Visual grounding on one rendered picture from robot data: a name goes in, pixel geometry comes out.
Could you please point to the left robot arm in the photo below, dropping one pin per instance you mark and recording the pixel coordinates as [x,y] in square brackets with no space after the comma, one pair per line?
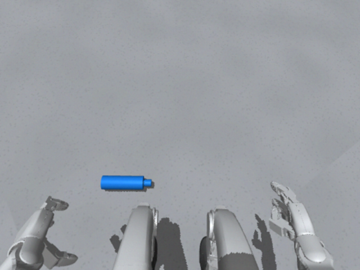
[24,254]

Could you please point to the bottle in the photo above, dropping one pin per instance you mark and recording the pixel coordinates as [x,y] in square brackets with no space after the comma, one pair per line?
[123,182]

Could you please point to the left robot hand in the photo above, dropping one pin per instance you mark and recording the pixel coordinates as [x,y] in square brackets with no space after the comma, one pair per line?
[37,226]

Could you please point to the right robot arm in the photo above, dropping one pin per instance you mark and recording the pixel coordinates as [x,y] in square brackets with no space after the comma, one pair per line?
[311,253]

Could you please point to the right robot hand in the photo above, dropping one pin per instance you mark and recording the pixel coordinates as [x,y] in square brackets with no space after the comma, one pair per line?
[295,219]

